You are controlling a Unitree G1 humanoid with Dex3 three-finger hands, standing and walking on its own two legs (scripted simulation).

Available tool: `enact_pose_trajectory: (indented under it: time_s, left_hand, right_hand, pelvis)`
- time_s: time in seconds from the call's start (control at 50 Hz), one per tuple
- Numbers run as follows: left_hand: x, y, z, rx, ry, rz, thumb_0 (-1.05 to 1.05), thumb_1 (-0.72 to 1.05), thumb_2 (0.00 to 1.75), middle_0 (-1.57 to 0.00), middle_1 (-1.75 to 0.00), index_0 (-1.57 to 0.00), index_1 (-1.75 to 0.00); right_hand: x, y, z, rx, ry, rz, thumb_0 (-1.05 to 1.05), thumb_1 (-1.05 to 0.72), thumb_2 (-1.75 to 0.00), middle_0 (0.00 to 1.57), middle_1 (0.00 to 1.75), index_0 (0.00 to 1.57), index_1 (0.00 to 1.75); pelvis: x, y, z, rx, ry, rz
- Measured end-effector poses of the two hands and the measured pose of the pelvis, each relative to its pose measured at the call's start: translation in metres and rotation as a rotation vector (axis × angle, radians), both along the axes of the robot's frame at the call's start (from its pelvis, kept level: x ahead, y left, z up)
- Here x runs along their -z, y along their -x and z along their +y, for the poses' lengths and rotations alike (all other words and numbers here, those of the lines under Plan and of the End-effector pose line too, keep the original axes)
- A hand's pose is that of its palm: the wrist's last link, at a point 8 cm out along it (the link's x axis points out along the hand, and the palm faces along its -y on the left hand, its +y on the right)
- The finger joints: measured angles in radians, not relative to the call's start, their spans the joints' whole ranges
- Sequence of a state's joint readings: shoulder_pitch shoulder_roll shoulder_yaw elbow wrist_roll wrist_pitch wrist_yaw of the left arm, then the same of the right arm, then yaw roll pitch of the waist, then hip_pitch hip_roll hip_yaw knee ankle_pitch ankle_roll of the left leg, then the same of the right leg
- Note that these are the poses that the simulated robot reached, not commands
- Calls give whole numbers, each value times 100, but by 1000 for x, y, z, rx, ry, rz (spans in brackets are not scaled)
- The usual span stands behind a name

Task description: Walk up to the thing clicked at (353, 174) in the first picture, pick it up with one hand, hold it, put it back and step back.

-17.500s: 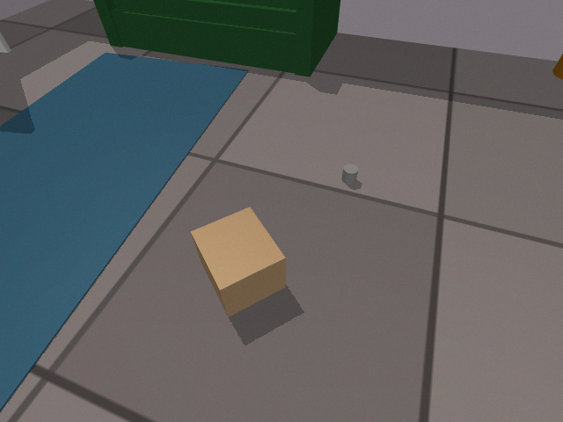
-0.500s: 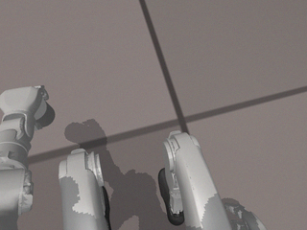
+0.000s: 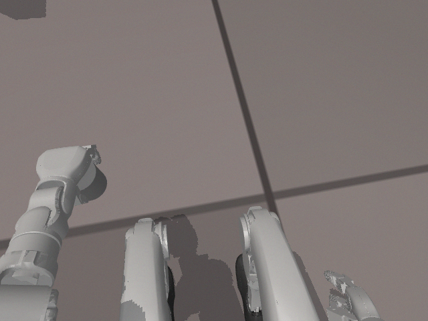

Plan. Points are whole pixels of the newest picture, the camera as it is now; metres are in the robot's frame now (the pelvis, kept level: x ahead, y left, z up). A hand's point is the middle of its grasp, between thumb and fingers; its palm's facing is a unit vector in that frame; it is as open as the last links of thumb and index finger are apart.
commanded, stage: lift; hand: left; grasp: from above
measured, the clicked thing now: (83, 179) +0.42 +0.26 -0.14
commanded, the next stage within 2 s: hold in 1.04 s
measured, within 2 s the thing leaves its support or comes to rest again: neither
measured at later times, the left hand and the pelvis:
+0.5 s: hand (18, 164) +0.36 +0.25 +0.10, palm faces -0.43 -0.10 -0.90, open 10.0 cm; pelvis +0.03 +0.00 +0.18, yaw +2 degrees
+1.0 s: hand out of the picture +0.37 +0.23 +0.20, palm faces -0.43 -0.09 -0.90, open 10.0 cm; pelvis +0.06 +0.00 +0.28, yaw +2 degrees
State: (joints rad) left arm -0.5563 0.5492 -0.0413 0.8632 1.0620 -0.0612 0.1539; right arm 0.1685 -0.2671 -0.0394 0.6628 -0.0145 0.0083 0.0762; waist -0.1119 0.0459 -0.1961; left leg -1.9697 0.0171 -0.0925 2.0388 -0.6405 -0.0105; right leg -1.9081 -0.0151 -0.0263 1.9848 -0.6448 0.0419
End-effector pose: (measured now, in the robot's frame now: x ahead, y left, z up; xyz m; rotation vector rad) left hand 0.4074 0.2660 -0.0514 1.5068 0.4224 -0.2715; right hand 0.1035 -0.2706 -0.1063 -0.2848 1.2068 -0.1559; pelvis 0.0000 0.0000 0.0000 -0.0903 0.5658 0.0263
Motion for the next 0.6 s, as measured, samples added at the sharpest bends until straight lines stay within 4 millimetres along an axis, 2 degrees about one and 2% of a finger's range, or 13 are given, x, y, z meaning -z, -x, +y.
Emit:
enact_pose_trajectory:
  time_s: [0.16, 0.3, 0.46, 0.6]
  left_hand:
    - [-68, 19, -3, -36, 16, -20, 1, -3, 61, -67, -71, -64, -70]
    - [-133, 33, -9, -54, 24, -13, 1, -2, 61, -67, -70, -64, -69]
    - [-198, 41, -15, -57, 21, 6, 0, -3, 61, -67, -70, -64, -70]
    - [-235, 45, -19, -58, 22, 34, 0, -3, 61, -67, -71, -64, -70]
  right_hand:
    - [-56, -28, 6, 15, 1, -83, 0, -92, -90, 20, 30, 21, 30]
    - [-111, -43, 11, 37, -8, -131, 0, -92, -90, 20, 30, 21, 30]
    - [-169, -44, 13, 65, -14, -158, 0, -92, -90, 20, 30, 21, 30]
    - [-208, -39, 11, 84, -8, -157, 0, -92, -91, 20, 30, 21, 30]
  pelvis:
    - [-56, -6, 0, -11, -14, -46]
    - [-111, -15, 0, -14, -33, -109]
    - [-169, -26, -1, -12, -51, -198]
    - [-210, -37, -1, -10, -61, -257]
